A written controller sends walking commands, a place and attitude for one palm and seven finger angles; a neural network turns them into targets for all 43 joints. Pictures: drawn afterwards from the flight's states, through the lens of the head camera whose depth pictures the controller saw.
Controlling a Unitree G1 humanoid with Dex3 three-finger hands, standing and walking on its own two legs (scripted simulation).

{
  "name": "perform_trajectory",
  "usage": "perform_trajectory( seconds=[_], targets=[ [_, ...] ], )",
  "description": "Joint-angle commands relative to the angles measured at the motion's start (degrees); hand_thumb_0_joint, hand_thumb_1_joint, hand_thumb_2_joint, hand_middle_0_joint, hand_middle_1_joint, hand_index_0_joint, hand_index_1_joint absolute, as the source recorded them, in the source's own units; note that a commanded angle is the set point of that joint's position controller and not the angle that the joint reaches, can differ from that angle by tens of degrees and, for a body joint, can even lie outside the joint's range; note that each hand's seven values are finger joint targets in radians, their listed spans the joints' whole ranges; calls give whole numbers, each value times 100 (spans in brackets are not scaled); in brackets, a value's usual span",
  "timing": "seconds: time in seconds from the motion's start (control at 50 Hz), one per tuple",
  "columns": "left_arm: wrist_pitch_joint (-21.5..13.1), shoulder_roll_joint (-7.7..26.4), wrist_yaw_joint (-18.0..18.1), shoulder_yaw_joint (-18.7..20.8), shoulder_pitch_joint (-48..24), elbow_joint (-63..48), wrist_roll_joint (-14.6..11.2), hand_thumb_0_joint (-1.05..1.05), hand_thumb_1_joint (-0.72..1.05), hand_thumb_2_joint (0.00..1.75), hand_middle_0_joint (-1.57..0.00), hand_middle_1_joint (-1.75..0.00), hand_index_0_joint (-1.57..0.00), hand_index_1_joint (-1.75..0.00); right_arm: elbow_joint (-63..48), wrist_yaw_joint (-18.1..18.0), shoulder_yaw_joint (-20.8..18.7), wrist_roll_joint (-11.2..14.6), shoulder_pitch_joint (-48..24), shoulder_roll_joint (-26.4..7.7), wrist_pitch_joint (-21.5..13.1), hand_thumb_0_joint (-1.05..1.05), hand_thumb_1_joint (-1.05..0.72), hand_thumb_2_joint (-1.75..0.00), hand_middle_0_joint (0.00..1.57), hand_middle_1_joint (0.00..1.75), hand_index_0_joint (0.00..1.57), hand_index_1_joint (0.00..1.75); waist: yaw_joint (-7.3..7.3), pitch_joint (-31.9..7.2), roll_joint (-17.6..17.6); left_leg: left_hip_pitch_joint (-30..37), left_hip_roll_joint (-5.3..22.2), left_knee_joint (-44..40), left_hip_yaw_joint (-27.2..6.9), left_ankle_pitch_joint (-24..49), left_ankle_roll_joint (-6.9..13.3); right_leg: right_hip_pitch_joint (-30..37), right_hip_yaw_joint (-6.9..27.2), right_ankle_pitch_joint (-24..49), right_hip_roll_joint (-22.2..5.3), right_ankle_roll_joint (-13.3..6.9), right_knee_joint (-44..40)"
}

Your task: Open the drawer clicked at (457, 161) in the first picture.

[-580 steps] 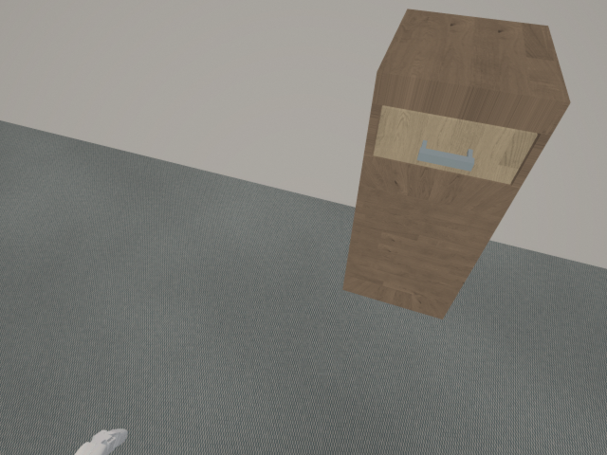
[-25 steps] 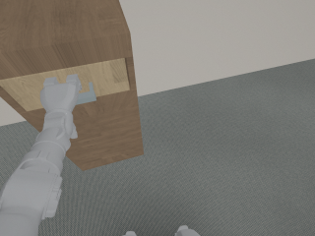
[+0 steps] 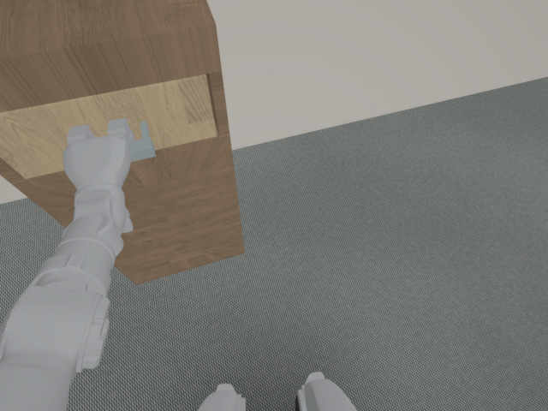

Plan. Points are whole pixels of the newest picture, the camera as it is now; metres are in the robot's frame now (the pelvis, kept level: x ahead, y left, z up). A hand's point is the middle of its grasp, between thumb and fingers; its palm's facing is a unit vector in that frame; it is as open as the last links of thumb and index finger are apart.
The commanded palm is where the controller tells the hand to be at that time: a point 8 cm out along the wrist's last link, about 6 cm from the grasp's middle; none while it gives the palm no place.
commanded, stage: lower the fingers behind the handle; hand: left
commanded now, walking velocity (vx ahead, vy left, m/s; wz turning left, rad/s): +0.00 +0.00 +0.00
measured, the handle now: (112, 145) +0.53 +0.23 +0.02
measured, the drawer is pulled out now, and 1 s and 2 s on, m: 0.00 0.00 0.09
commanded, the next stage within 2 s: close the thumb around the handle in 0.24 s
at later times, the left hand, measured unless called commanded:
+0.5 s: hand (114, 179) +0.48 +0.23 -0.01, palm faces -0.01 -0.02 -1.00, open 13.3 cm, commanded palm +0.46 +0.23 +0.05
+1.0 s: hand (114, 177) +0.48 +0.23 +0.00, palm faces -0.03 -0.02 -1.00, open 5.4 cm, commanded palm +0.46 +0.23 +0.05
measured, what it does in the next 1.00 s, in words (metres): stands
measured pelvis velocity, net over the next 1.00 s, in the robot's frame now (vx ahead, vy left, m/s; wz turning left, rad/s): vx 0.01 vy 0.00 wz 0.00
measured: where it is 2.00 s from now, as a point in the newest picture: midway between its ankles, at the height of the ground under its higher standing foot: outside the picture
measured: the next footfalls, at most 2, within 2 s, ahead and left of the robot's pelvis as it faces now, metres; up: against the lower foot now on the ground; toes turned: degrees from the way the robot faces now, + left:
none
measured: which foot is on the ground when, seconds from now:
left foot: down 0.00-1.00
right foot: down 0.00-1.00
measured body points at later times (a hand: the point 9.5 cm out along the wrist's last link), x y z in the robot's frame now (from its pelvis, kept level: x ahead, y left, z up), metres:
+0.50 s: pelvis +0.00 +0.00 +0.00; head +0.12 +0.00 +0.44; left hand +0.47 +0.23 +0.05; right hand +0.02 -0.27 -0.13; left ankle -0.02 +0.10 -0.68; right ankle +0.01 -0.13 -0.68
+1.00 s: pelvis +0.01 +0.00 +0.00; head +0.12 +0.00 +0.44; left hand +0.48 +0.23 +0.05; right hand +0.02 -0.27 -0.13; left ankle -0.02 +0.10 -0.68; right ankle +0.01 -0.13 -0.68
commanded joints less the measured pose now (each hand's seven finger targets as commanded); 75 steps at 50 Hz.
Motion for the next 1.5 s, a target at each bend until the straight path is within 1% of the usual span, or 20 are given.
perform_trajectory(
  seconds=[0.0,0.02,0.08,0.32,0.4,0.58,0.64,0.68,0.72,0.8,0.82,1.02,1.1,1.22,1.24,1.28,1.38,1.44,1.46,1.48],
  targets=[
    [290,1472,223,343,-2470,-865,-154,0,-50,30,-30,-120,-30,-120,-272,-17,-330,38,826,-976,-72,0,-90,-90,20,30,20,30,-101,-2669,168,1820,145,-623,137,2739,-33,1556,-378,1976,13,-222,-464],
    [349,1330,184,247,-2351,-743,-184,0,-50,30,-30,-120,-30,-120,-279,-14,-327,47,806,-969,-58,0,-90,-90,20,30,20,30,-118,-2544,122,1779,133,-654,166,2647,-20,1573,-379,1944,17,-218,-524],
    [424,1647,73,372,-2470,-664,-171,0,-50,30,-30,-120,-30,-120,-281,-46,-273,57,778,-1024,-25,0,-90,-90,20,30,20,30,-115,-2412,12,1646,131,-733,162,2477,17,1700,-351,1910,2,-220,-573],
    [6,1193,-10,153,-2128,-1039,-80,0,-50,30,-30,-120,-30,-120,-396,-63,-333,52,797,-931,-104,0,-90,-90,20,30,20,30,-46,-2362,250,1969,194,-678,140,2815,-27,1434,-392,1928,24,-251,-521],
    [15,1178,139,156,-2318,-1139,-37,0,-28,40,-32,-122,-32,-122,-344,-46,-360,37,798,-932,-115,0,-90,-90,20,30,20,30,-112,-2405,241,1968,197,-623,112,2858,-42,1348,-400,1930,22,-244,-487],
    [313,1334,122,261,-2295,-995,-132,0,23,61,-35,-128,-35,-128,-285,-35,-329,38,754,-944,-36,0,-90,-90,20,30,20,30,-73,-2577,199,1937,145,-637,183,3003,-29,1745,-350,2307,12,-235,-521],
    [312,1202,50,154,-2131,-928,-160,0,40,68,-36,-130,-36,-130,-322,-47,-316,55,737,-929,-35,0,-90,-90,20,30,20,30,-86,-2400,109,1888,143,-678,212,2885,0,1764,-350,2283,12,-218,-585],
    [282,1428,-4,300,-2124,-873,-162,0,51,73,-37,-131,-37,-131,-318,-73,-288,45,721,-953,-30,0,-90,-90,20,30,20,30,-52,-2371,29,1685,119,-685,237,2752,23,1922,-302,2345,-7,-217,-569],
    [217,1349,-27,177,-2186,-914,-117,0,62,78,-38,-132,-38,-132,-359,-97,-293,70,718,-932,-46,0,-90,-90,20,30,20,30,-110,-2294,1,1654,116,-703,237,2602,40,1848,-294,2237,-13,-207,-602],
    [86,1473,-35,324,-2053,-1071,-102,0,84,88,-40,-134,-40,-134,-375,-96,-311,55,748,-929,-57,0,-90,-90,20,30,20,30,-9,-2551,145,1781,126,-644,242,2879,17,1887,-289,2402,-16,-214,-508],
    [85,1281,-38,212,-1932,-972,-115,0,90,90,-40,-135,-40,-135,-377,-88,-317,59,752,-907,-63,0,-90,-90,20,30,20,30,-31,-2442,78,1771,127,-636,243,2874,21,1843,-308,2393,-1,-215,-524],
    [165,1396,69,295,-2041,-982,-92,0,90,90,-40,-135,-40,-135,-323,-57,-334,67,782,-934,-63,0,-90,-90,20,30,20,30,-11,-2493,202,1745,125,-622,233,2869,-8,1783,-315,2333,0,-220,-483],
    [213,1493,74,323,-2202,-959,-115,0,90,90,-40,-135,-40,-135,-314,-75,-324,69,786,-958,-59,0,-90,-90,20,30,20,30,-78,-2491,88,1734,130,-645,228,2835,13,1821,-313,2344,-6,-206,-512],
    [197,944,-1,58,-1691,-1127,-204,0,90,90,-40,-135,-40,-135,-412,-31,-352,88,714,-898,-47,0,-90,-90,20,30,20,30,48,-2509,235,2135,182,-732,200,3114,-44,1754,-384,2274,31,-232,-571],
    [191,956,-10,132,-1439,-1147,-238,0,90,90,-40,-135,-40,-135,-433,-18,-351,87,701,-893,-49,0,-90,-90,20,30,20,30,147,-2555,235,2160,182,-751,213,3183,-45,1842,-394,2299,32,-237,-572],
    [185,968,-52,180,-1188,-1149,-264,0,90,90,-40,-135,-40,-135,-461,-26,-348,95,656,-897,-33,0,-90,-90,20,30,20,30,180,-2535,88,2095,175,-768,216,3224,-41,1986,-375,2408,30,-244,-584],
    [138,442,-32,-71,-694,-1702,-285,0,90,90,-40,-135,-40,-135,-558,14,-401,110,577,-837,-47,0,-90,-90,20,30,20,30,267,-2469,122,2458,254,-834,158,3817,-68,1959,-429,2516,34,-248,-638],
    [217,552,15,80,-240,-1876,-292,0,90,90,-40,-135,-40,-135,-578,16,-405,121,514,-835,-9,0,-90,-90,20,30,20,30,348,-2361,-95,2416,258,-873,213,3902,-52,2177,-398,2713,31,-232,-685],
    [249,343,18,-95,-133,-1929,-277,0,90,90,-40,-135,-40,-135,-611,16,-411,132,477,-807,-5,0,-90,-90,20,30,20,30,309,-2273,-122,2421,250,-903,211,3891,-51,2191,-409,2715,30,-229,-723],
    [285,387,27,-37,-108,-1955,-281,0,90,90,-40,-135,-40,-135,-597,21,-405,138,432,-818,4,0,-90,-90,20,30,20,30,329,-2197,-75,2429,260,-933,191,3956,-65,2171,-418,2711,26,-248,-737]
  ],
)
